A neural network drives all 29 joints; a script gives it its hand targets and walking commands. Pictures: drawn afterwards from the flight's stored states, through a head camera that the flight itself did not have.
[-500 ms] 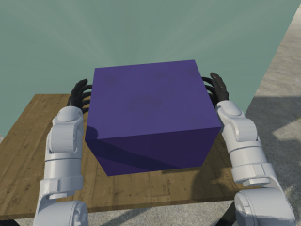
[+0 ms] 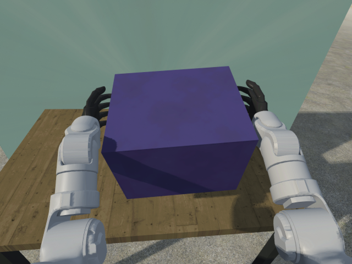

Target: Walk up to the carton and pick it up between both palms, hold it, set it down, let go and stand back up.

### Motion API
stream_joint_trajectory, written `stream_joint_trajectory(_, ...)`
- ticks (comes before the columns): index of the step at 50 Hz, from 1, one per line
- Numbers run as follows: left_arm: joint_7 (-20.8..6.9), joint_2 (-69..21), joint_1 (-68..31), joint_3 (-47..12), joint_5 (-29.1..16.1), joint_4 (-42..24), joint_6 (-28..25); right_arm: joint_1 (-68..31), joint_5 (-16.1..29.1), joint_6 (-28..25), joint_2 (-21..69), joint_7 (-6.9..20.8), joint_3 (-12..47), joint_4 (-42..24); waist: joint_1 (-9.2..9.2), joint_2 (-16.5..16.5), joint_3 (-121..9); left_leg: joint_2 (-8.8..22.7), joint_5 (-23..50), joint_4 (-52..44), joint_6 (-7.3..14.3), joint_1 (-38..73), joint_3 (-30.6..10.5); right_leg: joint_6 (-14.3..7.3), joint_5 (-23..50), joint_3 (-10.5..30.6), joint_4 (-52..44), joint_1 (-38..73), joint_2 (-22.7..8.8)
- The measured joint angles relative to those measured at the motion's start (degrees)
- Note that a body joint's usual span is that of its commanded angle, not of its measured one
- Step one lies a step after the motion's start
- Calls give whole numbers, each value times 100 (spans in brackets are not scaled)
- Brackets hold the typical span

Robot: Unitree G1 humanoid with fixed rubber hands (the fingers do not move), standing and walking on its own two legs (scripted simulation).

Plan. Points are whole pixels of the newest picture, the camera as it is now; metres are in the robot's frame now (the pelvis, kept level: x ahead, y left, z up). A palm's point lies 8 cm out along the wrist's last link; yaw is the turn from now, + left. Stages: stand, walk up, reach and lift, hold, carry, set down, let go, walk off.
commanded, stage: hold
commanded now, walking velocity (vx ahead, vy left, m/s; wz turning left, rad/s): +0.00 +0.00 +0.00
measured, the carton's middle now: (177, 133) +0.38 +0.00 +0.16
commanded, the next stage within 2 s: set down in 1.26 s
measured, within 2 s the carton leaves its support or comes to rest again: neither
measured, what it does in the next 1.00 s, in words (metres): stands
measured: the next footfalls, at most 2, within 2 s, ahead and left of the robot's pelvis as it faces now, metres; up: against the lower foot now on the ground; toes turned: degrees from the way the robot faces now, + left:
none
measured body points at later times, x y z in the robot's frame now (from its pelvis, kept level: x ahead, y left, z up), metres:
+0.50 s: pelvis +0.00 +0.01 +0.00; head -0.05 +0.03 +0.45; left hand +0.37 +0.19 +0.19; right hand +0.38 -0.17 +0.22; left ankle +0.04 +0.13 -0.75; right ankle -0.01 -0.12 -0.75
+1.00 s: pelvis +0.00 +0.00 +0.00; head -0.06 +0.03 +0.45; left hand +0.38 +0.20 +0.19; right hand +0.39 -0.17 +0.22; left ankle +0.04 +0.13 -0.75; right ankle -0.01 -0.12 -0.75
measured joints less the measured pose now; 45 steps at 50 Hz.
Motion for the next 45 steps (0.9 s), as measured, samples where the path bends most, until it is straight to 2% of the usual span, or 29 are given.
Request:
stream_joint_trajectory(7, -84, -10, 205, -27, 136, -140, 79, 19, 112, 11, 4, -26, 111, 93, -64, -33, 84, -43, -64, 13, 21, 133, -14, 28, -28, -20, -75, 185, -42)
stream_joint_trajectory(21, 101, -100, 607, -216, 45, -1032, 270, 470, 287, 65, -9, -79, 90, -742, -102, -13, 185, -72, -136, 112, 51, 140, 11, 71, -23, 3, -112, 249, -71)
stream_joint_trajectory(30, 16, -162, 359, -73, 150, -545, 284, 253, 74, 144, 15, 62, -46, -323, -74, 35, 180, -51, -16, -16, 40, 154, 28, 39, 8, 18, -55, 168, -50)
stream_joint_trajectory(40, 47, -31, 197, -100, 5, -279, 65, 183, 11, 24, 2, -30, 30, -298, -25, 21, 20, 6, 5, 10, 0, -8, -2, -3, 21, -9, -18, 4, 9)
stream_joint_trajectory(45, -83, -7, 16, 30, 80, 8, 21, -27, -12, -14, 45, -37, -24, 17, -46, -25, 24, -20, -30, 19, 7, 91, -19, 3, -26, -29, -2, 109, -14)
